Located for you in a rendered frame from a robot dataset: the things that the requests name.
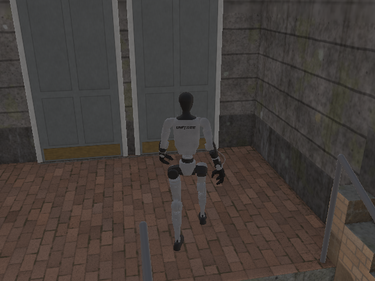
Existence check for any robot right upper arm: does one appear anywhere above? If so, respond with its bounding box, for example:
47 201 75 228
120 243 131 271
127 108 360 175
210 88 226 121
198 117 214 150

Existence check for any robot left upper arm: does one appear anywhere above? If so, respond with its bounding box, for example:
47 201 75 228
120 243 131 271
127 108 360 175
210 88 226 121
160 118 175 149

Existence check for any right robot shin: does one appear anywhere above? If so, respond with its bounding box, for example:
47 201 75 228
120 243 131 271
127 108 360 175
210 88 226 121
198 182 206 217

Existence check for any left robot shin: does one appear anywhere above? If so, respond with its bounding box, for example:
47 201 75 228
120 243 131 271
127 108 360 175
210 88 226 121
171 201 182 242

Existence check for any right robot forearm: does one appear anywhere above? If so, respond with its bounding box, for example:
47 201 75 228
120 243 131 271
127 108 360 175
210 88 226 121
209 142 223 170

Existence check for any robot shin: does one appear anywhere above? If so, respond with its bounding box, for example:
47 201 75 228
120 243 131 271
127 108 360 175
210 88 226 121
171 201 182 242
198 182 206 217

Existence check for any robot left hand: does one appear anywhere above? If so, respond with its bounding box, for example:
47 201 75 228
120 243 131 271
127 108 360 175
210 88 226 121
159 154 173 165

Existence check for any robot right hand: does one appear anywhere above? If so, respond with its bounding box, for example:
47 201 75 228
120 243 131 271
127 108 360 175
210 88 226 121
212 168 225 185

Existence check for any left robot forearm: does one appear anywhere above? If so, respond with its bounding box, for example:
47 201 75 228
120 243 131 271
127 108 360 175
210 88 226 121
159 141 166 157

